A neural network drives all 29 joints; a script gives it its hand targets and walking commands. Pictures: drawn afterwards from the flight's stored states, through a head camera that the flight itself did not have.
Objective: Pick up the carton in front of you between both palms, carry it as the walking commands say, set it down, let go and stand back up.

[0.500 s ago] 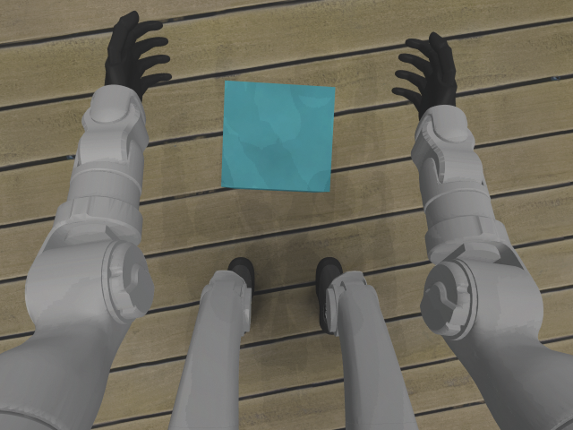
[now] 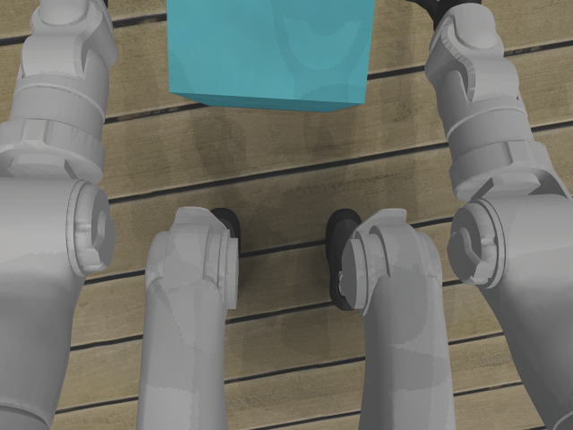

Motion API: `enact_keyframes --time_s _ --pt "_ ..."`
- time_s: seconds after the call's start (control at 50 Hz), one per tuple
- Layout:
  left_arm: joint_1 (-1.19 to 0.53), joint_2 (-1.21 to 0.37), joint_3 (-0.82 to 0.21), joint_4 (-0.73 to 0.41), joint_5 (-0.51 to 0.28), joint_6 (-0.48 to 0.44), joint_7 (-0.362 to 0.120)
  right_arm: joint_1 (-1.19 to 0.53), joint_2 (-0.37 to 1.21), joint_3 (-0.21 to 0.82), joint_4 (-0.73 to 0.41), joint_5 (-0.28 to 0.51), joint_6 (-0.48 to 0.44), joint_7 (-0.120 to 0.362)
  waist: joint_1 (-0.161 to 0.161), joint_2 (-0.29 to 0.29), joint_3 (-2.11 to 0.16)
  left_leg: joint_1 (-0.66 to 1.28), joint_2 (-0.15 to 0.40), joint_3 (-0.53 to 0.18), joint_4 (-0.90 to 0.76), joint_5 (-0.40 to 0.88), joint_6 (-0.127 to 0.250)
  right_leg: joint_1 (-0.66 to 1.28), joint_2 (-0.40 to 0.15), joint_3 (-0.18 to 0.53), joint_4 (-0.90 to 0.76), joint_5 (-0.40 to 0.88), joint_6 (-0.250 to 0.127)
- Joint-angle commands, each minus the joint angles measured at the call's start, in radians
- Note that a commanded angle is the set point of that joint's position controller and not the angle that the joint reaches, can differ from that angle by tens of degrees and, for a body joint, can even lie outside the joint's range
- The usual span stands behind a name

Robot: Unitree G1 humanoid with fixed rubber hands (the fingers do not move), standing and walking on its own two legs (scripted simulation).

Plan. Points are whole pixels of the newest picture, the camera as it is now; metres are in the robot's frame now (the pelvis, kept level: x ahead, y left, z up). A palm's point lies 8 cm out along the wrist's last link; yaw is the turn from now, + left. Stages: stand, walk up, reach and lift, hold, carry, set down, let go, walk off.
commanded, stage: reach and lift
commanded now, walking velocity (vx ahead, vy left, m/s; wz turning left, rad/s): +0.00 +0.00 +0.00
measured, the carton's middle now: (271, 27) +0.54 +0.04 -0.28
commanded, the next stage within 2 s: none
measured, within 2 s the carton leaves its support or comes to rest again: leaves its support in 0.96 s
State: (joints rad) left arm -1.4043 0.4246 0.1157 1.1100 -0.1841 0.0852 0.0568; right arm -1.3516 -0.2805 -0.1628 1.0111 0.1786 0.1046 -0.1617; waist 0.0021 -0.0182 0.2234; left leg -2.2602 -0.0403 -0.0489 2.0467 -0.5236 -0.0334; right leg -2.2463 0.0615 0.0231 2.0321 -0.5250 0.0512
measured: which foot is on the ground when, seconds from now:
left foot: down 0.00-1.00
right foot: down 0.00-1.00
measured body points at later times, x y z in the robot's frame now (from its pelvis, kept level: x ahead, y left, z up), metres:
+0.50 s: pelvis +0.01 +0.00 -0.04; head +0.37 +0.03 +0.22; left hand +0.56 +0.21 -0.22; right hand +0.55 -0.14 -0.22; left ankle +0.11 +0.12 -0.37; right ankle +0.12 -0.12 -0.37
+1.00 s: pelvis +0.01 +0.00 -0.04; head +0.37 +0.03 +0.22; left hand +0.56 +0.18 -0.21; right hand +0.56 -0.12 -0.21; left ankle +0.11 +0.12 -0.37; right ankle +0.12 -0.12 -0.37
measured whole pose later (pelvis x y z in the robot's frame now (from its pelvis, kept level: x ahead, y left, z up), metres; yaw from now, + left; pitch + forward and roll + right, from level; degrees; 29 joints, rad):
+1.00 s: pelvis +0.01 +0.00 -0.04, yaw +0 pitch +36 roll -1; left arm -1.45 0.31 0.10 1.10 -0.12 0.16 0.10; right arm -1.41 -0.20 -0.26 1.02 0.10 0.15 -0.17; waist 0.02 -0.05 0.33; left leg -2.28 -0.03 -0.03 2.23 -0.58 -0.02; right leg -2.27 0.09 0.03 2.21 -0.58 0.07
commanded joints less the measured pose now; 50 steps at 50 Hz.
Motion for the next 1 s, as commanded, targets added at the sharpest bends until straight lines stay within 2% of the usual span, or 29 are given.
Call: enact_keyframes --time_s 0.0,0.06,0.12,0.14,0.16,0.24,0.3,0.44,0.52,0.6,0.66,0.7,0.74,0.76,0.8,0.84,0.88,0.98 --pt "-0.295 0.137 -0.002 -0.023 -0.007 -0.03 0.003 -0.286 -0.121 -0.006 -0.022 0.005 -0.031 0.007 0.013 0.032 -1.106 0.556 0.043 0.065 -0.139 0.14 -0.004 0.587 -0.025 -0.068 -0.11 0.142 0.005" --pt "-0.337 0.142 -0.019 0.004 -0.014 -0.048 0.004 -0.321 -0.137 0.003 0.014 0.016 -0.052 0.015 0.012 0.036 -1.079 0.562 0.047 0.054 -0.096 0.174 -0.001 0.556 -0.029 -0.064 -0.064 0.169 0.005" --pt "-0.381 0.153 -0.034 -0.02 -0.029 -0.064 0.013 -0.357 -0.157 0.025 0.008 0.039 -0.073 0.014 0.019 0.043 -1.121 0.589 0.044 0.053 -0.06 0.234 -0.002 0.573 -0.027 -0.064 -0.025 0.212 0.002" --pt "-0.386 0.155 -0.037 -0.03 -0.036 -0.069 0.015 -0.361 -0.158 0.035 0.007 0.043 -0.078 0.012 0.023 0.029 -1.13 0.586 0.041 0.052 -0.051 0.255 -0.002 0.589 -0.026 -0.067 -0.012 0.234 0.002" --pt "-0.384 0.159 -0.045 -0.035 -0.04 -0.074 0.016 -0.366 -0.154 0.035 -0.011 0.043 -0.082 0.01 0.015 0.02 -1.127 0.601 0.041 0.046 -0.041 0.27 0.003 0.569 -0.022 -0.072 -0.002 0.25 0.004" --pt "-0.345 0.15 -0.06 -0.047 -0.048 -0.083 0.022 -0.325 -0.135 0.054 -0.035 0.061 -0.093 0.006 0.025 0.038 -1.184 0.679 0.032 0.046 -0.004 0.382 0.002 0.577 -0.011 -0.077 0.03 0.337 0.007" --pt "-0.306 0.125 -0.073 -0.059 -0.058 -0.081 0.028 -0.283 -0.127 0.061 -0.046 0.066 -0.094 0.0 0.018 0.049 -1.229 0.727 0.024 0.049 0.001 0.415 0.001 0.584 -0.004 -0.086 0.034 0.354 0.005" --pt "-0.277 0.074 -0.07 -0.001 -0.041 -0.076 0.02 -0.247 -0.098 0.03 0.019 0.036 -0.095 0.006 0.0 0.052 -1.043 0.597 0.023 0.042 -0.023 0.305 0.001 0.478 -0.005 -0.078 0.009 0.261 0.002" --pt "-0.32 0.063 -0.076 -0.013 -0.04 -0.079 0.021 -0.287 -0.082 0.04 0.013 0.038 -0.098 0.005 0.006 0.047 -1.041 0.576 0.022 0.046 -0.031 0.273 0.004 0.5 -0.003 -0.072 0.001 0.245 -0.001" --pt "-0.38 -0.011 -0.123 -0.013 -0.057 -0.08 0.02 -0.353 0.004 0.09 0.003 0.055 -0.096 0.005 0.019 0.035 -1.04 0.575 0.015 0.052 -0.041 0.24 0.006 0.539 0.008 -0.073 -0.008 0.228 0.001" --pt "-0.409 -0.059 -0.123 0.004 -0.039 -0.079 0.021 -0.378 0.046 0.076 0.015 0.024 -0.096 -0.002 0.02 0.024 -1.029 0.571 0.005 0.051 -0.045 0.223 0.009 0.568 0.021 -0.076 -0.013 0.22 0.001" --pt "-0.5 -0.294 -0.189 -0.005 -0.052 -0.076 -0.02 -0.48 0.266 0.137 -0.004 0.023 -0.092 0.038 0.018 0.028 -1.031 0.573 -0.01 0.054 -0.041 0.229 0.012 0.565 0.039 -0.08 -0.007 0.227 -0.005" --pt "-0.6 -0.585 -0.232 -0.017 -0.038 -0.06 -0.086 -0.586 0.544 0.175 -0.012 0.002 -0.074 0.105 0.018 0.031 -1.003 0.557 -0.029 0.056 -0.033 0.224 0.013 0.545 0.057 -0.082 0.006 0.22 -0.008" --pt "-0.634 -0.715 -0.236 -0.023 -0.02 -0.044 -0.124 -0.624 0.674 0.182 -0.019 -0.022 -0.058 0.144 0.02 0.026 -0.976 0.542 -0.04 0.063 -0.028 0.212 0.015 0.529 0.067 -0.086 0.013 0.205 -0.008" --pt "-0.637 -0.879 -0.215 -0.055 0.015 -0.012 -0.186 -0.66 0.831 0.169 -0.046 -0.064 -0.025 0.207 0.026 0.015 -0.941 0.509 -0.055 0.078 -0.019 0.2 0.023 0.5 0.081 -0.098 0.021 0.186 -0.013" --pt "-0.619 -0.966 -0.195 -0.097 0.033 0.012 -0.227 -0.666 0.918 0.155 -0.076 -0.081 0.003 0.25 0.03 0.004 -0.941 0.489 -0.061 0.089 -0.01 0.22 0.031 0.477 0.089 -0.107 0.026 0.199 -0.02" --pt "-0.614 -1.029 -0.202 -0.149 0.029 0.029 -0.249 -0.669 0.98 0.168 -0.12 -0.072 0.019 0.273 0.034 0.002 -0.994 0.506 -0.065 0.096 0.0 0.273 0.035 0.484 0.092 -0.112 0.034 0.246 -0.025" --pt "-0.648 -1.129 -0.287 -0.359 -0.016 0.049 -0.243 -0.654 1.137 0.262 -0.243 0.017 0.044 0.274 0.066 0.018 -1.356 0.706 -0.072 0.118 0.009 0.463 0.026 0.611 0.105 -0.119 0.052 0.412 -0.023"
